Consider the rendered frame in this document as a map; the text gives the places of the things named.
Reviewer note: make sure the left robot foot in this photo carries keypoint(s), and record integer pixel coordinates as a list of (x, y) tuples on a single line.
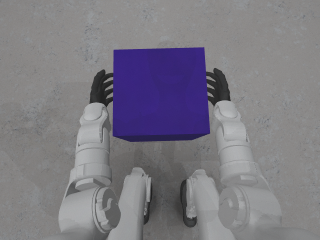
[(146, 217)]

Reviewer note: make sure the robot right hand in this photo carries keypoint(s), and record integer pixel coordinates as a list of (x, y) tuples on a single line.
[(220, 91)]

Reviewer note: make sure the robot right upper arm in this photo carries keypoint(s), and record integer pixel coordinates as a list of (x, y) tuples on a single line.
[(253, 213)]

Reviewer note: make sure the carton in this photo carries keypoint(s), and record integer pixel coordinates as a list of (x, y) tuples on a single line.
[(160, 94)]

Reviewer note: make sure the left robot shin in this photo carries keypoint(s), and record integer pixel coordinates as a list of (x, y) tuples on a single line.
[(138, 170)]

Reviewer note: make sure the robot right forearm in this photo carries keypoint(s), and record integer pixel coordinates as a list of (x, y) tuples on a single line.
[(237, 163)]

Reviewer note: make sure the robot left upper arm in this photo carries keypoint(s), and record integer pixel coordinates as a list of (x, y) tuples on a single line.
[(88, 215)]

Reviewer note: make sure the robot left hand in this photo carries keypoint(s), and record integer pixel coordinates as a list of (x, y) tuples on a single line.
[(98, 93)]

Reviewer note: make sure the robot left forearm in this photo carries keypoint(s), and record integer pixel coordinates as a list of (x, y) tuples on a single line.
[(92, 155)]

